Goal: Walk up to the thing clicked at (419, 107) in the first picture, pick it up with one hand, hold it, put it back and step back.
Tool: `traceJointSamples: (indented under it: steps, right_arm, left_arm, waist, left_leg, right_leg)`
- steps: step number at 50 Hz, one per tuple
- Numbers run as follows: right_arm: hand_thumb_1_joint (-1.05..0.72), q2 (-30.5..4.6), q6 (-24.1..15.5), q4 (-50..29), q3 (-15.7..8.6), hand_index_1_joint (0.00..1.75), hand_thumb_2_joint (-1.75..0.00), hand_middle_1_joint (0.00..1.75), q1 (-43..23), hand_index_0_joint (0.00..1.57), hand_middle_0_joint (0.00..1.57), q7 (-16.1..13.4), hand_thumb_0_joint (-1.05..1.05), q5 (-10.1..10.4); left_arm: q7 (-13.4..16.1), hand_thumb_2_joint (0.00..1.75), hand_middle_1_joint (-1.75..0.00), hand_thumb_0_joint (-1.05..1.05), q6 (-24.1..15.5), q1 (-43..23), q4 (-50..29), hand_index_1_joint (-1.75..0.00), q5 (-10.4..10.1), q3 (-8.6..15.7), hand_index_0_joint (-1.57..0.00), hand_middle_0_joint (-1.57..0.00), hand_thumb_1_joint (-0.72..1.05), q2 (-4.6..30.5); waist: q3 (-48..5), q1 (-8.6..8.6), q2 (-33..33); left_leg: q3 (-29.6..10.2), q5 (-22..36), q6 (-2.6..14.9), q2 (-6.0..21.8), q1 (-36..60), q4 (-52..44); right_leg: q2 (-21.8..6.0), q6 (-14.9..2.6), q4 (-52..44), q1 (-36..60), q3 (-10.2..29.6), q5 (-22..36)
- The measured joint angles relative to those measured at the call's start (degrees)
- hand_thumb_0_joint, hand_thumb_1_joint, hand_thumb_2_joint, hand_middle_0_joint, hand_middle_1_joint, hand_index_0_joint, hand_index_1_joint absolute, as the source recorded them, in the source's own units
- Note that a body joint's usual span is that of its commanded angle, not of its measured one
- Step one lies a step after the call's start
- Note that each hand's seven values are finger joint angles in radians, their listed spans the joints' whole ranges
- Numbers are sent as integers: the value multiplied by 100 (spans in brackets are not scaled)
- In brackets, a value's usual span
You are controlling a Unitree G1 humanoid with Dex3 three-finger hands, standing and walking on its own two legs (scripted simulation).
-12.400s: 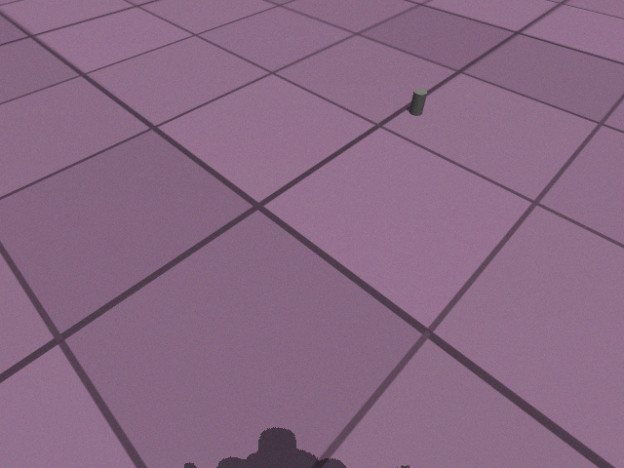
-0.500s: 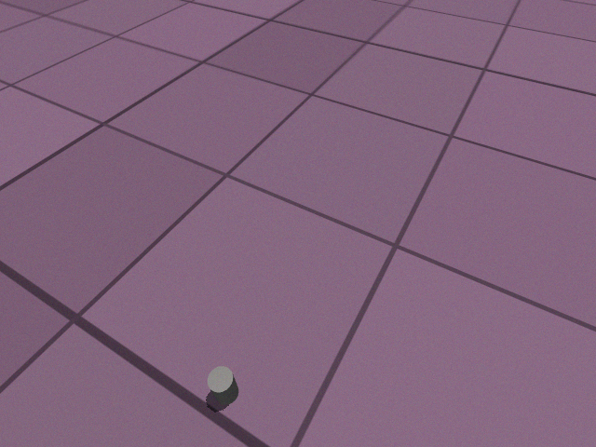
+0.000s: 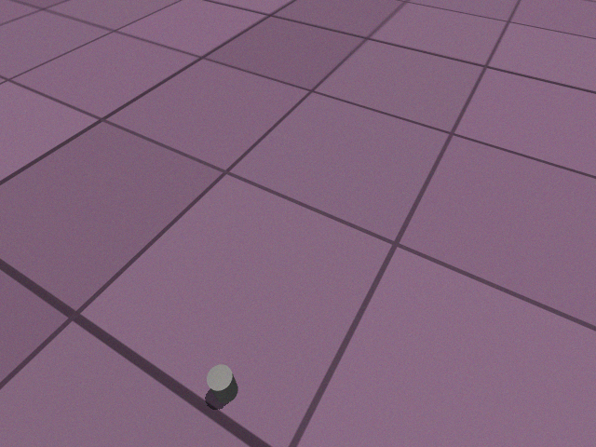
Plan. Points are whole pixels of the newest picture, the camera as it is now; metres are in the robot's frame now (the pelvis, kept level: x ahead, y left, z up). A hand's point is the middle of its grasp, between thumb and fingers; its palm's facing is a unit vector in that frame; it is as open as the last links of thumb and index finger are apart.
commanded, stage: stand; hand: left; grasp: from above
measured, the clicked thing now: (223, 384) +0.41 +0.25 -0.72
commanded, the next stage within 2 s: rise first in 0.18 s
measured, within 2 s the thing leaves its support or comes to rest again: neither
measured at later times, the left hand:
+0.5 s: hand out of the picture +0.15 +0.25 -0.17, palm faces +0.00 -0.94 -0.34, open 8.7 cm
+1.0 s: hand out of the picture +0.13 +0.26 -0.22, palm faces -0.14 -0.88 -0.45, open 13.9 cm
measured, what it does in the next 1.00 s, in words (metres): lowers itself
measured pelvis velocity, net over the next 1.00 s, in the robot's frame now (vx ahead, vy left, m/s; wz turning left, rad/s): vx -0.01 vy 0.01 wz -0.02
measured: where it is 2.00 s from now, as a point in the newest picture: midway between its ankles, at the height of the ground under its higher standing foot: outside the picture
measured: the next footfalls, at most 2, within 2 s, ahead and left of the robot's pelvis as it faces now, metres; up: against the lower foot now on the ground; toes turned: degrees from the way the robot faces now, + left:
none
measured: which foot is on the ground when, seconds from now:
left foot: down 0.00-1.00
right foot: down 0.00-1.00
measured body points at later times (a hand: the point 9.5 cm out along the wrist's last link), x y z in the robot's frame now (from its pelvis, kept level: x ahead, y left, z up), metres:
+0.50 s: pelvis -0.01 +0.00 -0.02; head +0.05 +0.00 +0.43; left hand +0.15 +0.30 -0.14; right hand +0.10 -0.27 -0.14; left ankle +0.01 +0.13 -0.75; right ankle -0.03 -0.12 -0.75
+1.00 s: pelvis -0.01 +0.01 -0.09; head +0.08 +0.02 +0.35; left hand +0.14 +0.31 -0.19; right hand +0.15 -0.24 -0.18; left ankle +0.01 +0.13 -0.75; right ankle -0.03 -0.12 -0.75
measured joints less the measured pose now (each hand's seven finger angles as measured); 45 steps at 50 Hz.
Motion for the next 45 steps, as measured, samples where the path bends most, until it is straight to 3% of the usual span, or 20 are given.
traceJointSamples:
  steps: [15, 17, 19, 23, 26, 33, 37, 45]
  right_arm:
    - [-90, 15, -4, -38, 10, 30, -90, 30, -24, 21, 20, -20, 1, 6]
    - [-91, 27, -41, -522, -3, 30, -90, 30, 162, 21, 20, -112, 1, 160]
    - [-92, 84, -155, -985, -25, 30, -90, 30, 304, 21, 20, -192, 1, 250]
    - [-92, 348, -192, -1591, -117, 30, -90, 30, 396, 21, 20, -202, 1, 189]
    - [-93, 507, -167, -1974, -161, 30, -90, 30, 544, 21, 20, -146, 1, 166]
    - [-93, 604, -83, -2609, -137, 30, -91, 30, 791, 21, 20, -50, 1, 212]
    - [-94, 606, -176, -2861, -172, 30, -91, 30, 845, 21, 20, -49, 1, 191]
    - [-94, 636, -398, -3149, -203, 30, -91, 30, 728, 21, 20, -144, 1, 143]
  left_arm:
    - [18, 90, -30, 0, 2, -14, -33, -30, 1, 1, -20, -21, 90, 9]
    - [72, 90, -32, 1, -27, -2, -313, -32, -105, 95, -20, -21, 88, -56]
    - [70, 90, -37, 1, -125, -301, -359, -37, -69, 277, -19, -21, 84, -144]
    - [-114, 90, -54, 1, -48, -949, -195, -54, 310, 676, -18, -18, 67, -100]
    - [-152, 89, -70, 1, 99, -964, -579, -69, 544, 850, -16, -16, 50, -85]
    - [-70, 91, -97, 0, 837, -503, -1407, -94, 843, 862, -12, -10, 2, -190]
    - [-44, 92, -104, 0, 1028, -179, -1920, -101, 953, 910, -11, -10, -23, -223]
    - [-22, 95, -108, 0, 1194, 458, -3149, -107, 1092, 839, -10, -9, -46, -207]
  waist:
    - [9, 12, 6]
    - [-79, -2, 29]
    - [-56, 3, 49]
    - [-194, -43, -14]
    - [-315, -67, -47]
    - [-605, -171, 33]
    - [-742, -145, 37]
    - [-879, -115, 42]
  left_leg:
    - [-8, -38, 7, -10, 39, 9]
    - [-27, -117, 14, -22, -274, 244]
    - [-61, -207, 18, -34, -618, 544]
    - [-48, -445, -5, -8, -1463, 1253]
    - [10, -639, -5, 15, -1844, 1668]
    - [55, -1012, 26, 22, -2469, 2403]
    - [52, -1304, 38, 12, -3042, 3040]
    - [-8, -1764, 50, 9, -3957, 4073]
  right_leg:
    - [-11, 8, -27, 60, -11, -24]
    - [-13, 6, 229, -254, -31, -119]
    - [-12, 4, 545, -591, -64, -233]
    - [36, -13, 1292, -1461, -46, -487]
    - [69, -18, 1714, -1866, 13, -662]
    - [93, 15, 2392, -2476, 57, -996]
    - [102, 32, 3024, -3038, 52, -1293]
    - [133, 53, 3993, -3894, -9, -1751]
